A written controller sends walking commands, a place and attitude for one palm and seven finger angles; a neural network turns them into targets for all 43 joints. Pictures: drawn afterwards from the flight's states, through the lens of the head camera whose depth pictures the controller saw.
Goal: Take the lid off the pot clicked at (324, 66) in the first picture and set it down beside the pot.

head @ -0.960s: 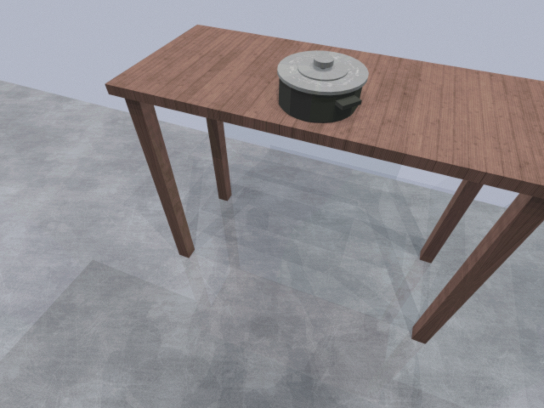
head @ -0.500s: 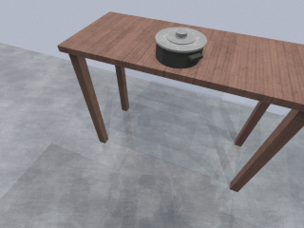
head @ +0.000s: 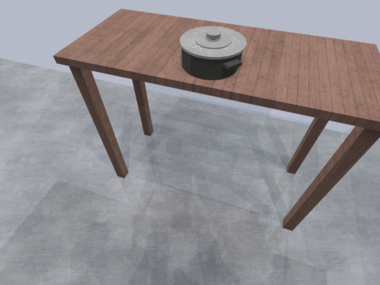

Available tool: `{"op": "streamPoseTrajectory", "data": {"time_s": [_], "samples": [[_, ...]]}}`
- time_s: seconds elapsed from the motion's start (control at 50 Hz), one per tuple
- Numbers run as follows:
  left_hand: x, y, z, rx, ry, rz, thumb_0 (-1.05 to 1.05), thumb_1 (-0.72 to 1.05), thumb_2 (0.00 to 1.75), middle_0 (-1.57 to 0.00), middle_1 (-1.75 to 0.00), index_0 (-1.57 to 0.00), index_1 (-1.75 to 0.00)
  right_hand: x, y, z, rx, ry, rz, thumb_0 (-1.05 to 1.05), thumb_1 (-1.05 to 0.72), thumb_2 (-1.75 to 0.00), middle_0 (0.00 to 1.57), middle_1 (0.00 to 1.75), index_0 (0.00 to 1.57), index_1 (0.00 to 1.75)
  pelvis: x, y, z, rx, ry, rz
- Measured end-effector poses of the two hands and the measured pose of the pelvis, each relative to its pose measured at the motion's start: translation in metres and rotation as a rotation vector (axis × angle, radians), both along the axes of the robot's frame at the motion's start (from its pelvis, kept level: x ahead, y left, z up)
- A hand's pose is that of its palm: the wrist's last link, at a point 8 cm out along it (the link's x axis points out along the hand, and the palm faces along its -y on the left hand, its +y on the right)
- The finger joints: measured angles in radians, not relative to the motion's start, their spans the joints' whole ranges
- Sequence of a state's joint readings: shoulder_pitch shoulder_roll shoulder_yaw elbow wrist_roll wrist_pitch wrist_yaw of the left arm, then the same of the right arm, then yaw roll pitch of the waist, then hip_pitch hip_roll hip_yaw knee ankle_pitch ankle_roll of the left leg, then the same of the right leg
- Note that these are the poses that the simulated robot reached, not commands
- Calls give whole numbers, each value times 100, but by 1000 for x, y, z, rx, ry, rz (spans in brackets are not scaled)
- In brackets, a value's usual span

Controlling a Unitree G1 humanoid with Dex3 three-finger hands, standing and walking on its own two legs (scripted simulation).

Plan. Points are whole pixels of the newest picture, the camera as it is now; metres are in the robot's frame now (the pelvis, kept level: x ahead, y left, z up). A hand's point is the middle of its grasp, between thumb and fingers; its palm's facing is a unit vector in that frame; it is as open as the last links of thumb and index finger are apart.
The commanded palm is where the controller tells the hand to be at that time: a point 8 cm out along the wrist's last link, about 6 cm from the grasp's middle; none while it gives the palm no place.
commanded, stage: turn to face it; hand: left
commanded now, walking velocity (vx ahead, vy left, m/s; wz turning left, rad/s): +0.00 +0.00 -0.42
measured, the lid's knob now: (213, 34) +0.78 -0.01 +0.16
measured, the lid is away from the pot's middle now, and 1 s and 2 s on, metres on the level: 0.00 0.00 0.00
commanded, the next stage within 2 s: take the last steps up to it in 0.46 s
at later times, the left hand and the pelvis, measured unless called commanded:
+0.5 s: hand out of the picture +0.09 +0.20 -0.17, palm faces -0.10 -0.97 -0.22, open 7.4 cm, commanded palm none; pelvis +0.00 +0.01 +0.00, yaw -10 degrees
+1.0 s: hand out of the picture +0.07 +0.16 -0.17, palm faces -0.14 -0.98 -0.15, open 7.4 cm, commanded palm none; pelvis +0.08 -0.01 +0.00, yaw -14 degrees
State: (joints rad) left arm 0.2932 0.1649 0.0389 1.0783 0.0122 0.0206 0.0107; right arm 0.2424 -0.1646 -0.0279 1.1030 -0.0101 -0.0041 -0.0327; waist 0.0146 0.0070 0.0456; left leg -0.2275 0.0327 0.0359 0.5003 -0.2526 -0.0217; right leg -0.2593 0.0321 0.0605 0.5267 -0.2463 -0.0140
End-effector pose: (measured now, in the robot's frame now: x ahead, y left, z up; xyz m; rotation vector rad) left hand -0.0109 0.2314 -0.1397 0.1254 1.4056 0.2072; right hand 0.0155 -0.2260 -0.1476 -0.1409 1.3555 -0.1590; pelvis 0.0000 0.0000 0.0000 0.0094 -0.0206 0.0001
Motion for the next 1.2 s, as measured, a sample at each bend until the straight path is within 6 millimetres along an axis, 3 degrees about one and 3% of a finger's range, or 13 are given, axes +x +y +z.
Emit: {"op": "streamPoseTrajectory", "data": {"time_s": [0.26, 0.36, 0.46, 0.56, 0.64, 0.7, 0.76, 0.88, 1.0, 1.1, 1.2], "samples": [[47, 7, 0, 34, -71, -85, 1, 91, 90, -20, -30, -20, -30, -2, -23, -6, -37, -35, -84, 0, -91, -90, 20, 30, 20, 30, -1, -3, -9, 0, 24, -67], [68, 15, -4, 19, -103, -118, 1, 90, 90, -20, -30, -20, -30, 1, -20, 6, -78, -82, -114, 0, -91, -90, 20, 30, 20, 30, -1, 7, -8, 1, 25, -104], [94, 17, 0, 12, -126, -182, 1, 91, 90, -20, -30, -20, -30, -8, -11, 16, -78, -109, -144, 0, -91, -90, 20, 30, 20, 30, -1, 9, -2, 3, 21, -156], [115, 6, 8, 13, -146, -241, 1, 91, 90, -20, -30, -20, -30, -23, -6, 12, -40, -76, -178, 0, -91, -90, 20, 30, 20, 30, -1, 1, 2, 8, 25, -206], [127, -13, 7, 25, -163, -299, 1, 91, 90, -20, -30, -20, -30, -40, -14, -4, -3, -51, -228, 0, -91, -90, 20, 30, 20, 30, 2, -14, -7, 16, 25, -236], [125, -26, 7, 25, -173, -302, 1, 91, 90, -20, -30, -20, -30, -52, -22, -11, 15, 0, -246, 0, -91, -90, 20, 30, 20, 30, 6, -20, -9, -6, 21, -236], [113, -34, 11, 10, -151, -278, 1, 91, 90, -20, -30, -20, -30, -52, -30, -4, 14, 25, -245, 0, -91, -90, 20, 30, 20, 30, 15, -24, -2, -10, 17, -240], [87, -38, 7, -34, -34, -253, 1, 90, 90, -20, -30, -21, -30, -20, -41, 15, -20, -22, -264, 0, -91, -90, 20, 30, 20, 30, 42, -25, 7, -8, 11, -253], [88, -20, -6, -62, 59, -207, 1, 90, 90, -20, -30, -21, -30, 43, -34, 23, -52, -90, -233, 0, -91, -90, 20, 30, 20, 30, 83, -12, 2, -20, 10, -246], [125, 5, -27, -60, 95, -207, 1, 90, 90, -20, -30, -21, -30, 91, -17, 14, -90, -158, -215, 0, -91, -90, 20, 30, 20, 30, 120, 5, -15, -18, 2, -249], [205, 10, -13, -36, -22, -251, 1, 91, 90, -20, -30, -20, -30, 99, 12, 16, -40, -96, -240, 0, -92, -90, 20, 30, 20, 30, 147, 8, -3, 12, 11, -251]]}}
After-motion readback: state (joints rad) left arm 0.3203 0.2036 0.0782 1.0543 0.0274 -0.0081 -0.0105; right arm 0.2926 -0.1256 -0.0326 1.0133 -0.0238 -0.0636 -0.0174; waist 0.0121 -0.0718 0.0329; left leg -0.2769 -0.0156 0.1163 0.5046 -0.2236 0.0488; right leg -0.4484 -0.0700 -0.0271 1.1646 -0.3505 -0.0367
